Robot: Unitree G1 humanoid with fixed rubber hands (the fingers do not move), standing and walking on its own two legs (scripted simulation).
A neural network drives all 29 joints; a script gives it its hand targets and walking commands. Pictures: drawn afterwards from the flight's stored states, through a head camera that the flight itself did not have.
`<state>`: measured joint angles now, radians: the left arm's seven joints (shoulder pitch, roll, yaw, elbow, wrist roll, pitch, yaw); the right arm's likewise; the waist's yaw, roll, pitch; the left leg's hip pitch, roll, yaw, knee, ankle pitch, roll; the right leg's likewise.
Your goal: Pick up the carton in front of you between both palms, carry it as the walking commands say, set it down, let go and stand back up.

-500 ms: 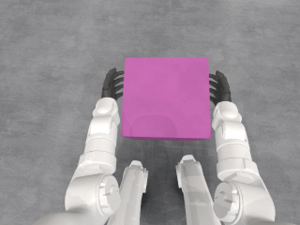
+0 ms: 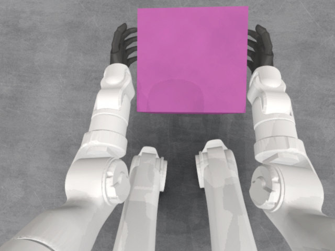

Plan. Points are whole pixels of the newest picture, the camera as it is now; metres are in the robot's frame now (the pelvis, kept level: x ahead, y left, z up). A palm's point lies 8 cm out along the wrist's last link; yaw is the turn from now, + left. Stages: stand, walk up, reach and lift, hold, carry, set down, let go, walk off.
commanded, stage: set down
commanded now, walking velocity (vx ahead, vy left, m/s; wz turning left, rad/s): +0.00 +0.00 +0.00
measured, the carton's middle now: (188, 73) +0.48 -0.06 -0.20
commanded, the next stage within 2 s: none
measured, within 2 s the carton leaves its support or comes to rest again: rests again in 1.44 s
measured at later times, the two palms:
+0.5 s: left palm (133, 69) +0.51 +0.09 -0.23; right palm (247, 67) +0.49 -0.21 -0.22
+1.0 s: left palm (133, 72) +0.51 +0.09 -0.25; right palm (242, 74) +0.48 -0.21 -0.26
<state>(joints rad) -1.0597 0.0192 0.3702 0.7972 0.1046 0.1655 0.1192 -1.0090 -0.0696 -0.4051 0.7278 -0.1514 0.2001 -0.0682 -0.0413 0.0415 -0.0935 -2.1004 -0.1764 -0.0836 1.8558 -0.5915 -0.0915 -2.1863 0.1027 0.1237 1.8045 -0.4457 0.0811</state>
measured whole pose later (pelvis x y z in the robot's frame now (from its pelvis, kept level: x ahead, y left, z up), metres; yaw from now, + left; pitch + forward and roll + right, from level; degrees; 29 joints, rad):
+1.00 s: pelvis +0.00 +0.00 -0.09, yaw +1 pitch +41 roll +0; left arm -1.30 0.13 0.26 1.05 0.04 0.10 0.15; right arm -1.23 -0.22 -0.36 1.01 -0.07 0.13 -0.04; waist -0.08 0.06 0.19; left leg -2.25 -0.19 -0.06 2.18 -0.64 -0.08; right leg -2.31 0.04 0.08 2.12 -0.52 0.08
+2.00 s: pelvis -0.01 +0.00 -0.05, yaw +0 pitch +41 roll +1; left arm -1.15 0.24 0.14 0.86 -0.11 0.12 0.14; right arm -1.11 -0.33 -0.22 0.89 0.16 0.07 -0.06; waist -0.07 0.03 0.12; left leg -2.14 -0.08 -0.03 2.06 -0.63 -0.05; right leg -2.22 0.02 0.04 2.00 -0.49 0.03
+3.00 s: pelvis +0.06 -0.01 +0.21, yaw -1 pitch +40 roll +2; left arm -0.61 0.12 0.21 0.64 0.10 0.11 0.07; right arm -0.59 -0.22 -0.27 0.67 -0.08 0.08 0.08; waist -0.04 0.02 -0.11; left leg -1.32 -0.05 -0.07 1.01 -0.38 -0.04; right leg -1.39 0.02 0.05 0.99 -0.30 0.00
